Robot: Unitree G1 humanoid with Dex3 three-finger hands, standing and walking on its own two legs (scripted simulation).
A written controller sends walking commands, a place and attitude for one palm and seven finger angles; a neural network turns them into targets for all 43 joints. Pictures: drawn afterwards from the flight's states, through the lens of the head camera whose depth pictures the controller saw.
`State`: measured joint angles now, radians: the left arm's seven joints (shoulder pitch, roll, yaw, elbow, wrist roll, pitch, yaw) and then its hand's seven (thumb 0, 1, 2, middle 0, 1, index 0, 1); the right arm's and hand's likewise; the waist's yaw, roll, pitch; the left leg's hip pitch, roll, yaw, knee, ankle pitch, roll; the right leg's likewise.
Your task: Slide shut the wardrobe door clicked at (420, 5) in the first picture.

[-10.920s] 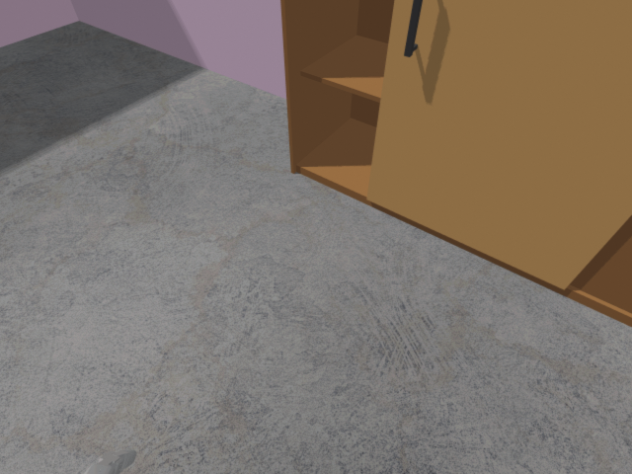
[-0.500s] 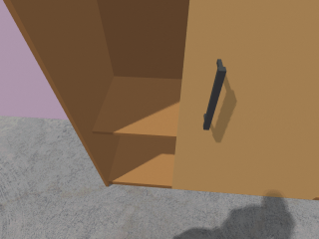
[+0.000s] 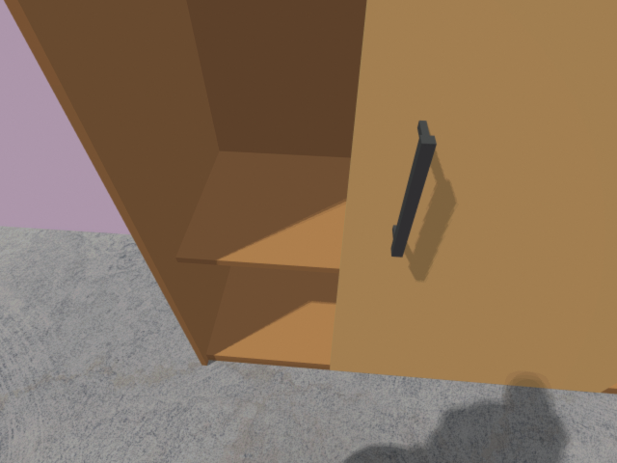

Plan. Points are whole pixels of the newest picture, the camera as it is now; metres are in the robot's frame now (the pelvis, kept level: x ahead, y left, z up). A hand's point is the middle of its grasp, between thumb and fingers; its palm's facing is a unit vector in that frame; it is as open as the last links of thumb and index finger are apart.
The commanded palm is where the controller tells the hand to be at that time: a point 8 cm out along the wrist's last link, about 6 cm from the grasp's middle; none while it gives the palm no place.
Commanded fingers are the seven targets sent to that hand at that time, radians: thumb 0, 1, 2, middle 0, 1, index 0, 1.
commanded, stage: raise the hand with hooked fingers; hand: right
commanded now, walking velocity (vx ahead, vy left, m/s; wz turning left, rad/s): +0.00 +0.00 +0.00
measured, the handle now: (408, 195) +0.49 -0.13 +0.08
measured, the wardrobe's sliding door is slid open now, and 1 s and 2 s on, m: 0.41 0.41 0.41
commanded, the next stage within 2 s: none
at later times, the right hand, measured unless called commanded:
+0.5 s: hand out of the picture +0.13 -0.16 -0.04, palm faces +0.05 +1.00 +0.01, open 8.7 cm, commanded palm +0.12 -0.23 -0.02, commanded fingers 0.00 -0.36 -0.67 0.24 0.64 0.24 0.64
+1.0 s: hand (511, 408) +0.19 -0.21 +0.03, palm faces +0.11 +0.99 -0.05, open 11.7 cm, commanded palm +0.16 -0.26 +0.03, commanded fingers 0.00 0.22 -0.42 0.28 1.02 0.28 1.02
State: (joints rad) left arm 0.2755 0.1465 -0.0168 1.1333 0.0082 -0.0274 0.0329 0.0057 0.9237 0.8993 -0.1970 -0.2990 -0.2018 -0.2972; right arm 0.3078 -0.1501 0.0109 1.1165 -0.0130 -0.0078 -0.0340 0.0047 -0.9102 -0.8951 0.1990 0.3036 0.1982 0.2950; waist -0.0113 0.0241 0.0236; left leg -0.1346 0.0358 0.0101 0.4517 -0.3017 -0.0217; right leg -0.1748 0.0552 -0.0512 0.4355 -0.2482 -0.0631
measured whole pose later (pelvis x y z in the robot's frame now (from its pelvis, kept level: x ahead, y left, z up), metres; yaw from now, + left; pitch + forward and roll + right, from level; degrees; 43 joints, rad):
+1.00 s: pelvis -0.04 +0.04 -0.04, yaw -1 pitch +7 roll +1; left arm 0.30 0.26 -0.01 0.65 -0.02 -0.29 0.05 0.01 0.91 0.90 -0.20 -0.30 -0.21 -0.30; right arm 0.26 -0.31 -0.38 0.12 0.36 -0.26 0.38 0.01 -0.01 -0.51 0.26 0.88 0.26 0.87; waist 0.00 -0.03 -0.09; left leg -0.55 -0.03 0.07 0.86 -0.44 0.04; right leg -0.62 -0.02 0.00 0.88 -0.39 0.00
